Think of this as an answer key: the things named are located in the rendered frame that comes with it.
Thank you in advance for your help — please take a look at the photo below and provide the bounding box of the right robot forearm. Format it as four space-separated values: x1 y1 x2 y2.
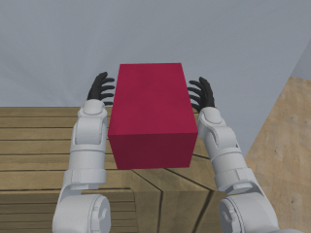
196 107 279 226

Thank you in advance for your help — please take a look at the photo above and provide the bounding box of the right robot hand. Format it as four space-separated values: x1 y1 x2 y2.
187 77 215 113

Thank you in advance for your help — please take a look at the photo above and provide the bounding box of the robot right upper arm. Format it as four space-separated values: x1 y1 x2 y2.
219 192 303 233

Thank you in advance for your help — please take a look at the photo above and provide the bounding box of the robot left upper arm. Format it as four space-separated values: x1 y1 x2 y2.
52 193 112 233

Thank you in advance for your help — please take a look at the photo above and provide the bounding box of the pedestal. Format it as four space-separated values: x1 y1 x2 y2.
0 107 242 233

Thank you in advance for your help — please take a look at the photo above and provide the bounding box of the carton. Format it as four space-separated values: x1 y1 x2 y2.
107 63 198 170

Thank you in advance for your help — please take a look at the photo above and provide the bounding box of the left robot forearm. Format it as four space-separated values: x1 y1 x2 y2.
52 99 108 232

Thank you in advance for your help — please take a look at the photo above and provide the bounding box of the left robot hand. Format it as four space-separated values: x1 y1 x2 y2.
87 72 115 106

